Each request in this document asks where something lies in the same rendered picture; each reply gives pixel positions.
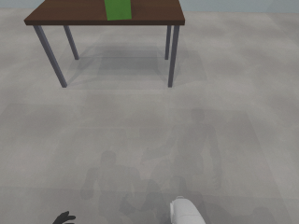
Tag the left robot hand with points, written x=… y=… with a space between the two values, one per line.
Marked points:
x=63 y=217

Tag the robot right thigh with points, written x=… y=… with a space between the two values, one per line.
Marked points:
x=183 y=211

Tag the table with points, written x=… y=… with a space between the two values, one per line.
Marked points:
x=93 y=13

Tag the carton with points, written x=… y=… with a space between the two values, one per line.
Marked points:
x=118 y=10

